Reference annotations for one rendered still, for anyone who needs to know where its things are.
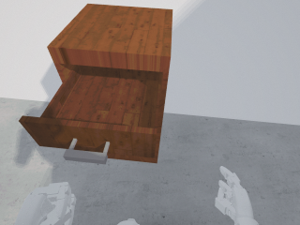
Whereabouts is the left robot hand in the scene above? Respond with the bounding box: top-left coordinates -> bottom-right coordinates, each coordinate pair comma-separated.
14,182 -> 77,225

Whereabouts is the cabinet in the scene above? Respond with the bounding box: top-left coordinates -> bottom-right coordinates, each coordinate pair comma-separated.
47,4 -> 173,163

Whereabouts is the right robot hand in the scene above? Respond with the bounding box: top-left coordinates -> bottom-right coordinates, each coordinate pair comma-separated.
215,166 -> 254,222

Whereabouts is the handle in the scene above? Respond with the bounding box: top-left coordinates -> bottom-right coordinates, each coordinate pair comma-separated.
63,138 -> 110,165

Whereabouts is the drawer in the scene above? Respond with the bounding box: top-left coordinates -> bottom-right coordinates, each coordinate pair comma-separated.
19,65 -> 162,158

